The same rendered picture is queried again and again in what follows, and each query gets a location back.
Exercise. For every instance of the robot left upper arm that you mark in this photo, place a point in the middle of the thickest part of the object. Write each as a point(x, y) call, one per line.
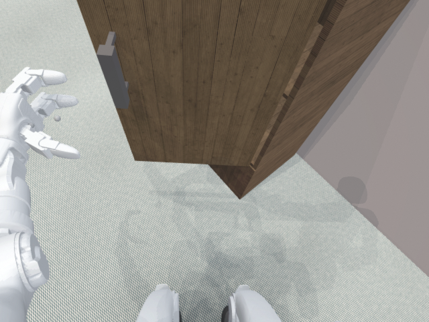
point(23, 268)

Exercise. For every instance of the left robot thigh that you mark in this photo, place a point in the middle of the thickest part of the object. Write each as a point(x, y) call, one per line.
point(160, 306)

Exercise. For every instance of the handle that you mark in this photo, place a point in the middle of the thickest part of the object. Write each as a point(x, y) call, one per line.
point(111, 69)

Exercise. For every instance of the right robot thigh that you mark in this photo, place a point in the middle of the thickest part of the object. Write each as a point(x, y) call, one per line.
point(250, 306)

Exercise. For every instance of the robot thigh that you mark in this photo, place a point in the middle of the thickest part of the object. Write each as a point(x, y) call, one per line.
point(250, 306)
point(160, 306)

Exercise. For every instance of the robot left forearm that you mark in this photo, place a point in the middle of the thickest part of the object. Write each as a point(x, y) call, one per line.
point(15, 200)

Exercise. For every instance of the cupboard door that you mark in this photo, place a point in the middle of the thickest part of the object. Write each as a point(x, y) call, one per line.
point(205, 76)

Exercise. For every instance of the left robot hand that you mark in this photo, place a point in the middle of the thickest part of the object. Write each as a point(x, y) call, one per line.
point(16, 112)

